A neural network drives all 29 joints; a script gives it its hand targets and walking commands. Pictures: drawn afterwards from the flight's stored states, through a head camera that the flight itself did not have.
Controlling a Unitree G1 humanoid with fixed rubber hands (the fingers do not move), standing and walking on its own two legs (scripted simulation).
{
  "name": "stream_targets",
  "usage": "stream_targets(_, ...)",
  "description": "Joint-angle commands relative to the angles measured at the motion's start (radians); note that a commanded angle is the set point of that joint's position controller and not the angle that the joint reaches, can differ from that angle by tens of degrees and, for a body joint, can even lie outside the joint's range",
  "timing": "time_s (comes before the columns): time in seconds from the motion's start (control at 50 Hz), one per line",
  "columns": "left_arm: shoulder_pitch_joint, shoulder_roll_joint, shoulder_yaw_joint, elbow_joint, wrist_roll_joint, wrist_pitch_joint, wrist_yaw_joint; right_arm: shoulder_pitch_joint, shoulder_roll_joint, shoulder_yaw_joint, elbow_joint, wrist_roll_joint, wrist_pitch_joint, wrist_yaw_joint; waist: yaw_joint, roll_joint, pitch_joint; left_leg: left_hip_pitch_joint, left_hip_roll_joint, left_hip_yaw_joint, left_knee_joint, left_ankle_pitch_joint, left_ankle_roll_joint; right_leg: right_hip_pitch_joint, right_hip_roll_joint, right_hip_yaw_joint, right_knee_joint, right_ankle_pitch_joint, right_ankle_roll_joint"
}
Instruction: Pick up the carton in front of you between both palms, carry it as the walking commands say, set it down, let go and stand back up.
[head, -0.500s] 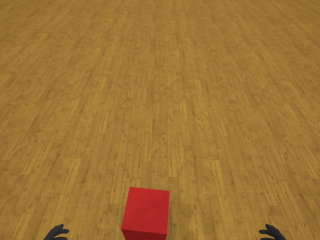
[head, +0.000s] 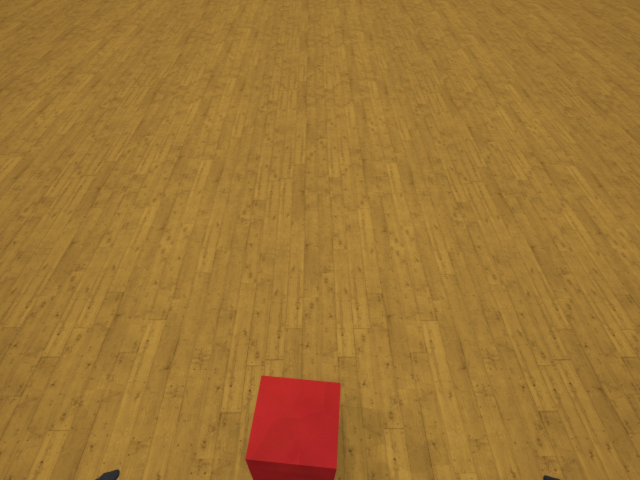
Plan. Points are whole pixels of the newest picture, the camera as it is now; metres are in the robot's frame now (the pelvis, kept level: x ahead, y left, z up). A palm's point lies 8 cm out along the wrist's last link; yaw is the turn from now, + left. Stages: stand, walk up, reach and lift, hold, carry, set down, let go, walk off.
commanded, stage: stand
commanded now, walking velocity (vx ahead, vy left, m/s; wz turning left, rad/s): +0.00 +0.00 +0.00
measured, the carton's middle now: (296, 435) +0.39 +0.06 -0.65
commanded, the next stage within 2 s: none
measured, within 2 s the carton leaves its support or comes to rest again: neither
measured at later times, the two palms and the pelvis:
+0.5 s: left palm out of the picture +0.07 +0.31 -0.11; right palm out of the picture +0.08 -0.31 -0.10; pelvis -0.01 +0.00 +0.00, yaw +1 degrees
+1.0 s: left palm out of the picture +0.06 +0.32 -0.11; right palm out of the picture +0.08 -0.31 -0.10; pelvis -0.02 +0.01 +0.00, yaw +1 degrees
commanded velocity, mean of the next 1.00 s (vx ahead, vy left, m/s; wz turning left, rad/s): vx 0.00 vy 0.00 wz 0.00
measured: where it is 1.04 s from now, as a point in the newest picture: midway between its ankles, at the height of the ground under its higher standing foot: outside the picture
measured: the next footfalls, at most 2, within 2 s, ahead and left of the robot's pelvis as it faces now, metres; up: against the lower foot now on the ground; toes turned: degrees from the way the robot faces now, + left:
none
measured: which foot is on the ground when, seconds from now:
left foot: down 0.00-1.00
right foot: down 0.00-1.00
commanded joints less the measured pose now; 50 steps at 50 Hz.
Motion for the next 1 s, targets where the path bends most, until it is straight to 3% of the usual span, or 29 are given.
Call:
stream_targets(0.0, -0.017, 0.154, 0.034, -0.037, -0.002, -0.012, 0.004, -0.041, -0.169, -0.030, -0.033, 0.002, -0.011, -0.003, 0.000, 0.028, -0.039, 0.118, 0.136, -0.133, -0.037, 0.238, 0.006, -0.108, -0.130, 0.082, -0.064, 0.264, 0.015)
stream_targets(0.38, -0.029, 0.169, 0.026, 0.033, -0.004, -0.014, 0.000, -0.054, -0.190, -0.022, 0.021, 0.008, -0.009, 0.004, 0.001, 0.034, -0.016, 0.112, 0.140, -0.155, -0.077, 0.172, 0.009, -0.108, -0.135, 0.078, -0.100, 0.195, 0.012)
stream_targets(0.98, -0.044, 0.184, 0.020, 0.087, -0.006, -0.016, -0.004, -0.060, -0.210, -0.015, 0.050, 0.013, -0.011, 0.007, -0.001, 0.029, -0.012, 0.121, 0.143, -0.167, -0.090, 0.220, 0.013, -0.085, -0.144, 0.066, -0.114, 0.203, 0.008)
